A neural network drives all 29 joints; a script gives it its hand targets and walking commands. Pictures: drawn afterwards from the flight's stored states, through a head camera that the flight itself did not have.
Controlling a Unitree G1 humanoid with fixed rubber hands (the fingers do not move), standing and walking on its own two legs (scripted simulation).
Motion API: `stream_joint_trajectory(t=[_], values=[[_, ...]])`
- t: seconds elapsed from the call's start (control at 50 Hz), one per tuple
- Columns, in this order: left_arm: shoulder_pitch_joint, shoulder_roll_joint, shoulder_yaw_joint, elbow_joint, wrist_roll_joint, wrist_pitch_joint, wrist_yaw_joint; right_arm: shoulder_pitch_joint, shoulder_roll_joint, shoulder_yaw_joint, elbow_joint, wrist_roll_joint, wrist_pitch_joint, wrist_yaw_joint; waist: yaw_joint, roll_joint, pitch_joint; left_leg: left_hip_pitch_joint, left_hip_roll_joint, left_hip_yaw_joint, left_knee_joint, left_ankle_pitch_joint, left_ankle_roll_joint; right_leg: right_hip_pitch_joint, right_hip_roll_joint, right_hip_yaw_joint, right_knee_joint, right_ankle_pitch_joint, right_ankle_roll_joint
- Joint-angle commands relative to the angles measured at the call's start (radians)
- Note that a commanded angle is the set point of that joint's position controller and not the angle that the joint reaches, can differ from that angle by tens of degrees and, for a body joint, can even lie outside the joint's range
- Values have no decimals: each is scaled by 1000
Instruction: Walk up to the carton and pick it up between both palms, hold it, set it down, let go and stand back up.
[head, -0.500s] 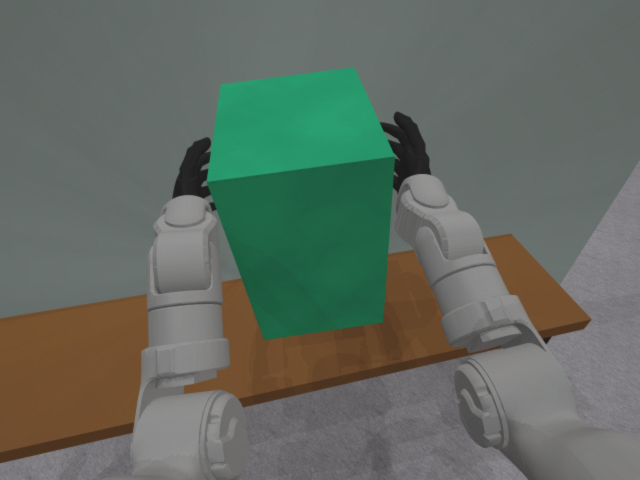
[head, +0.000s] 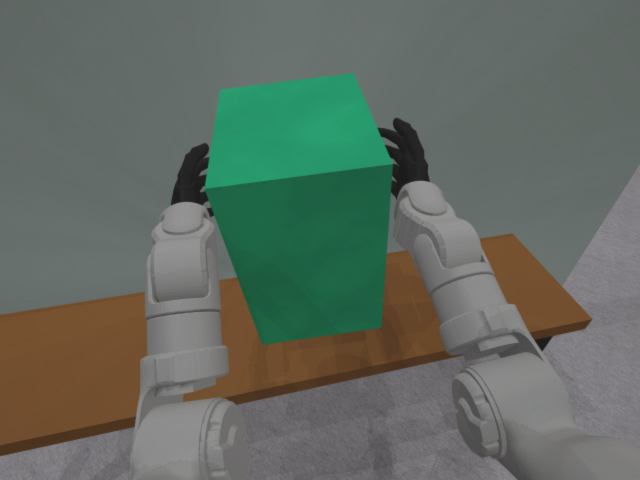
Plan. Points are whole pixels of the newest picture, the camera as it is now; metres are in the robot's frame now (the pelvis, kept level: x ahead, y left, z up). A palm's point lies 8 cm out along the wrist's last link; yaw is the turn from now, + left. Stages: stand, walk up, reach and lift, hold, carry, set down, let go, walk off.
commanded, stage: hold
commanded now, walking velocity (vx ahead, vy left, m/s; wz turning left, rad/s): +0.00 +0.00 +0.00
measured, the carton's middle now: (305, 215) +0.40 +0.00 +0.17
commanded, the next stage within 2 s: none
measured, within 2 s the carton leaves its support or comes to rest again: neither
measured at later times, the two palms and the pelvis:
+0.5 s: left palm (188, 205) +0.37 +0.14 +0.21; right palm (404, 177) +0.38 -0.12 +0.23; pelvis +0.01 +0.00 +0.00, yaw +0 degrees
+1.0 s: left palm (187, 209) +0.36 +0.14 +0.21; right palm (404, 181) +0.38 -0.12 +0.22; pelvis +0.01 +0.01 +0.00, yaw +0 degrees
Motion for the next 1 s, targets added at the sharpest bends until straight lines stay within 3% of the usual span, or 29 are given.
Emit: stream_joint_trajectory(t=[0.0, 0.04, 0.08, 0.1, 0.14, 0.2, 0.22, 0.24, 0.32, 0.34, 0.4, 0.44, 0.52, 0.56, 0.6, 0.62, 0.64, 0.68, 0.76, 0.86, 0.92, 0.94, 0.98], values=[[-773, -557, -509, -114, -176, -95, -119, -835, 654, 355, -299, 76, -57, 98, -1, 44, -474, 227, -5, 10, -26, 178, -1, -7, 11, -9, -58, 104, 79], [-786, -573, -505, -94, -171, -98, -123, -846, 665, 349, -285, 59, -64, 105, -11, 26, -483, 231, -9, 13, -37, 143, 0, -25, 9, -7, -63, 47, 74], [-810, -574, -502, -79, -161, -99, -124, -873, 661, 340, -256, 57, -65, 111, 1, 41, -460, 231, -6, 17, -36, 148, -2, -30, 10, -7, -66, 54, 73], [-794, -566, -490, -82, -158, -99, -122, -842, 664, 341, -241, 64, -69, 112, -13, 50, -466, 229, -3, 20, -34, 153, -4, -17, 2, -6, -69, 51, 74], [-784, -563, -466, -50, -146, -97, -121, -857, 661, 347, -251, 62, -72, 111, 16, 27, -451, 210, -5, 24, -37, 175, 2, -10, 10, -6, -63, 73, 78], [-774, -560, -454, -47, -152, -96, -125, -856, 659, 339, -234, 71, -74, 106, 9, 6, -449, 235, -8, 18, -29, 189, 4, 4, 15, 0, -59, 109, 80], [-797, -561, -464, -65, -149, -98, -127, -850, 661, 335, -213, 73, -72, 106, 2, 29, -449, 225, -10, 18, -30, 182, 0, -1, 12, -2, -63, 87, 74], [-801, -566, -473, -86, -155, -97, -126, -845, 662, 334, -227, 78, -78, 106, 0, 49, -466, 236, -7, 22, -28, 198, 0, 1, 6, -1, -64, 100, 72], [-801, -560, -487, -98, -158, -95, -119, -883, 671, 377, -278, 86, -73, 104, 18, 41, -509, 259, -8, 14, -8, 275, 0, 5, 13, -7, -47, 177, 85], [-786, -550, -492, -103, -158, -91, -118, -856, 655, 361, -261, 93, -70, 102, 1, 70, -504, 273, -5, 12, -7, 300, -10, 12, 14, -1, -57, 184, 76], [-768, -551, -494, -122, -167, -85, -119, -842, 644, 370, -301, 105, -68, 95, 4, 48, -505, 283, -4, 10, 5, 311, -11, 3, 15, -4, -53, 202, 81], [-760, -568, -516, -137, -176, -87, -123, -837, 664, 368, -308, 107, -64, 94, -13, 57, -515, 287, -6, 7, 8, 308, -23, -7, 17, -4, -50, 188, 79], [-744, -558, -511, -155, -169, -72, -125, -821, 647, 375, -302, 97, -55, 96, -4, 38, -487, 300, -4, 9, 6, 299, -26, -18, 21, -7, -56, 161, 77], [-755, -557, -534, -173, -171, -73, -128, -797, 664, 381, -294, 98, -55, 98, -11, 66, -461, 268, -8, 8, 1, 266, -26, 0, 16, -8, -50, 148, 76], [-764, -589, -544, -166, -184, -81, -128, -803, 663, 361, -320, 85, -61, 100, -25, 56, -516, 274, -4, 4, 1, 249, -23, -17, 18, -11, -58, 126, 69], [-763, -592, -552, -165, -188, -87, -126, -832, 671, 385, -368, 98, -65, 100, -25, 77, -527, 279, -3, -5, 7, 283, -23, -4, 15, -10, -42, 156, 69], [-768, -588, -565, -199, -195, -94, -119, -838, 668, 401, -379, 98, -67, 101, -18, 60, -545, 295, -4, -3, 15, 295, -25, 3, 20, -12, -43, 152, 73], [-777, -589, -575, -184, -201, -90, -114, -847, 666, 389, -371, 99, -64, 101, -19, 89, -483, 271, 0, -8, 11, 300, -28, -32, 17, -6, -47, 149, 72], [-745, -558, -522, -147, -166, -72, -114, -811, 646, 363, -281, 92, -54, 105, -13, 62, -456, 268, 2, 6, -8, 258, -20, -37, 17, -7, -59, 116, 69], [-735, -578, -548, -193, -176, -75, -119, -813, 654, 404, -354, 101, -65, 96, -11, 51, -543, 278, -6, -1, 9, 342, -29, 39, 25, -9, -33, 218, 74], [-735, -564, -555, -189, -187, -75, -115, -808, 666, 416, -359, 122, -63, 95, 4, 66, -510, 262, -13, 6, 8, 318, -23, 24, 18, -1, -48, 196, 78], [-731, -571, -562, -201, -187, -76, -115, -814, 658, 417, -357, 122, -62, 97, -15, 69, -509, 272, -11, -2, 6, 304, -25, 7, 15, -4, -44, 185, 74], [-715, -561, -542, -182, -175, -72, -113, -816, 660, 416, -372, 117, -62, 97, -3, 37, -488, 270, 1, -3, 2, 314, -23, 4, 23, -6, -48, 189, 82]])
